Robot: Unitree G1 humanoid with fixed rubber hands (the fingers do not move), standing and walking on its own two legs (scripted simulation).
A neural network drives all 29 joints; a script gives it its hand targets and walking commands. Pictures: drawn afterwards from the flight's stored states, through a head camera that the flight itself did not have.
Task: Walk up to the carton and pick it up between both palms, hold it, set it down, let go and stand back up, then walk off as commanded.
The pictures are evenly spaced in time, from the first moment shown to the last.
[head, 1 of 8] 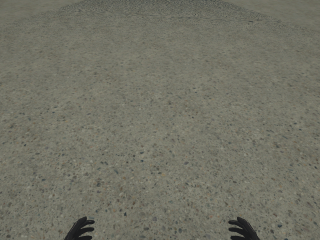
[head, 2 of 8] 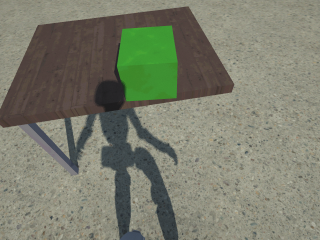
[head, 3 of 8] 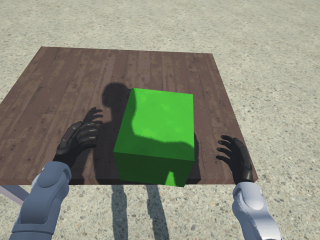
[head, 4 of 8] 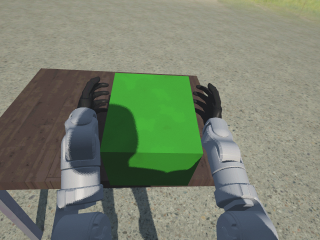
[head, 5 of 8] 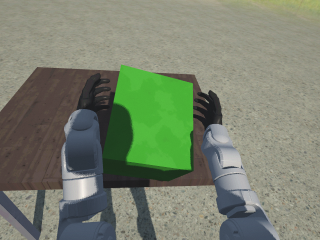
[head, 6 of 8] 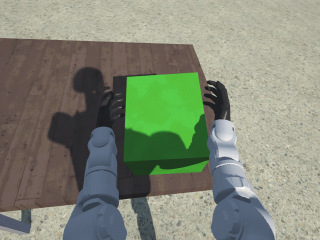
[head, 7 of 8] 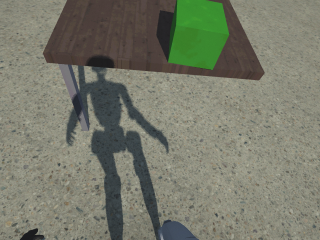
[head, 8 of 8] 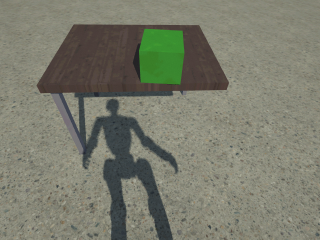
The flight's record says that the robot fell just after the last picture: no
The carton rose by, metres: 0.16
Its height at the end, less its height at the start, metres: +0.00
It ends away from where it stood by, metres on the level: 0.02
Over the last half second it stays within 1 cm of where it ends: yes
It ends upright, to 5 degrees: yes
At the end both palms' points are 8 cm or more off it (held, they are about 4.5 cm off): yes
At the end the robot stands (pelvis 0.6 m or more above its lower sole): yes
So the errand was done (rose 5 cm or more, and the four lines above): yes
